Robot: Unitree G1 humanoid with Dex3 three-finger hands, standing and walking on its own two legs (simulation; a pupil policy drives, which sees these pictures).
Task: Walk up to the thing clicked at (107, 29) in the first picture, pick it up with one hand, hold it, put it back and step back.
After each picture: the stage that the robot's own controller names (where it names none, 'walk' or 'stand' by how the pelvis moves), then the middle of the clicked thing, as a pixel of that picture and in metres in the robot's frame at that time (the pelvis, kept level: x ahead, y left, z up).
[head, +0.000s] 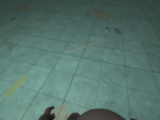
stand; (106, 29) +2.35 -0.43 -0.72
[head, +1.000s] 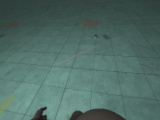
walk; (95, 36) +2.24 +0.03 -0.70
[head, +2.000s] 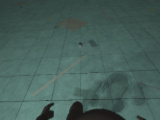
walk; (80, 45) +1.56 +0.34 -0.72
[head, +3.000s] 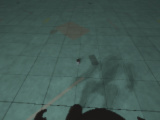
walk; (78, 61) +1.01 +0.28 -0.70
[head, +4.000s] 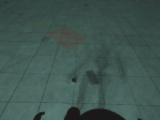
walk; (73, 81) +0.60 +0.22 -0.70
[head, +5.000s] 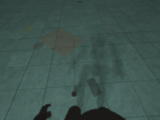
stand; (74, 95) +0.36 +0.20 -0.69
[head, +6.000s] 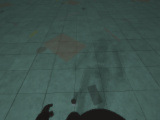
stand; (73, 102) +0.31 +0.21 -0.70
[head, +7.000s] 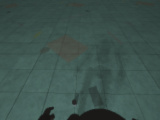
stand; (74, 102) +0.32 +0.20 -0.72
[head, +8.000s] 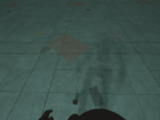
stand; (75, 102) +0.31 +0.19 -0.73
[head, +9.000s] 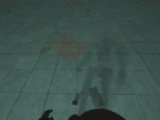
stand; (74, 103) +0.31 +0.19 -0.73
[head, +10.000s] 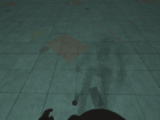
stand; (74, 103) +0.30 +0.19 -0.73
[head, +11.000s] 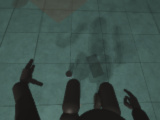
go down; (69, 74) +0.36 +0.20 -0.45
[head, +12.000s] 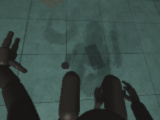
go down; (65, 66) +0.39 +0.22 -0.32
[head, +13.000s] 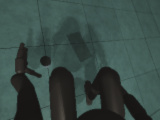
close in; (46, 62) +0.38 +0.25 -0.23
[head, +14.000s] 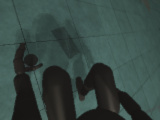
close; (31, 62) +0.37 +0.27 -0.22
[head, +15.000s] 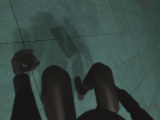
close; (29, 61) +0.37 +0.27 -0.22
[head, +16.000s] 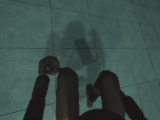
lift; (52, 65) +0.33 +0.25 -0.13
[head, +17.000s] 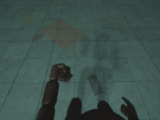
lift; (65, 75) +0.32 +0.18 +0.02
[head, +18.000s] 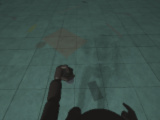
hold; (68, 76) +0.32 +0.17 +0.00
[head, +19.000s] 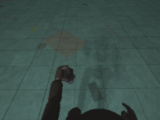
hold; (69, 76) +0.32 +0.17 +0.00
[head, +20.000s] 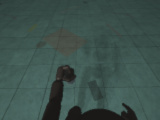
crouch; (70, 76) +0.32 +0.16 +0.00
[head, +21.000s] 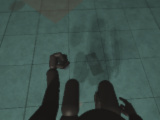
crouch; (63, 62) +0.40 +0.19 -0.08
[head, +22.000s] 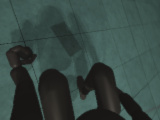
lower; (27, 56) +0.41 +0.28 -0.22
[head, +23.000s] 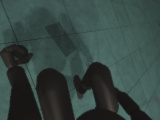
lower; (22, 55) +0.41 +0.29 -0.22
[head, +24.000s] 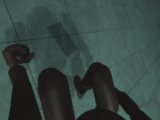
lower; (23, 55) +0.41 +0.28 -0.22
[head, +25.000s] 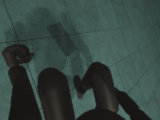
lower; (23, 55) +0.41 +0.28 -0.22
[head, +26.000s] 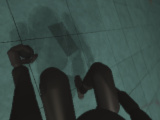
loosen; (27, 55) +0.41 +0.27 -0.22
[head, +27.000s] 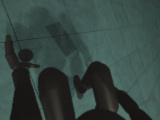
withdraw; (26, 57) +0.40 +0.26 -0.22
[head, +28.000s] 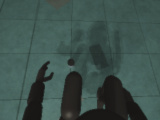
walk; (71, 63) +0.43 +0.20 -0.34
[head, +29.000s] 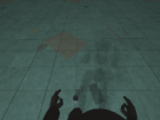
stand; (75, 99) +0.35 +0.17 -0.66
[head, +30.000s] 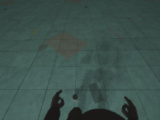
stand; (75, 97) +0.37 +0.18 -0.67
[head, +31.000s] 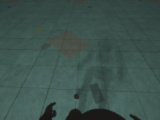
stand; (76, 97) +0.36 +0.17 -0.70
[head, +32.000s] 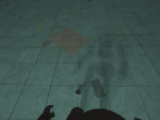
walk; (78, 93) +0.39 +0.17 -0.71
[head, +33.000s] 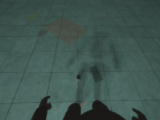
walk; (78, 78) +0.56 +0.13 -0.71
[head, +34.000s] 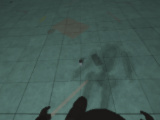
walk; (80, 62) +0.89 +0.24 -0.70
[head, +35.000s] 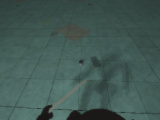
stand; (80, 63) +1.01 +0.19 -0.71
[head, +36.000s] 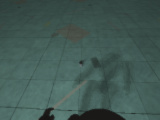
stand; (81, 64) +1.01 +0.20 -0.73
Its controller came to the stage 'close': yes
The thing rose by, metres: 0.71
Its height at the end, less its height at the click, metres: +0.00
